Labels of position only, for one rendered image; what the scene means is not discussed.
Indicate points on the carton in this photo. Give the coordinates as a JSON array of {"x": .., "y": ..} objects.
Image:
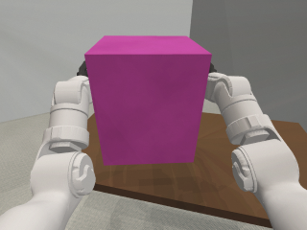
[{"x": 148, "y": 93}]

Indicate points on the right robot upper arm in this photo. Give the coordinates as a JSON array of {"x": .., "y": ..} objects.
[{"x": 268, "y": 170}]

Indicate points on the robot right forearm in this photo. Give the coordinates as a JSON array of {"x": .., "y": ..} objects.
[{"x": 245, "y": 122}]

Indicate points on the table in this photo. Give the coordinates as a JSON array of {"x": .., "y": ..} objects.
[{"x": 207, "y": 185}]

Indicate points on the left robot hand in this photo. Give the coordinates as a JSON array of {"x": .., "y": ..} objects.
[{"x": 82, "y": 70}]

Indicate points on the robot left forearm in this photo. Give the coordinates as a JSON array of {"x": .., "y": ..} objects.
[{"x": 67, "y": 130}]

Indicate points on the right robot hand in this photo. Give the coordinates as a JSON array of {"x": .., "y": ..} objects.
[{"x": 212, "y": 69}]

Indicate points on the left robot upper arm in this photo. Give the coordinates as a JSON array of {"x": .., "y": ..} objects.
[{"x": 58, "y": 183}]

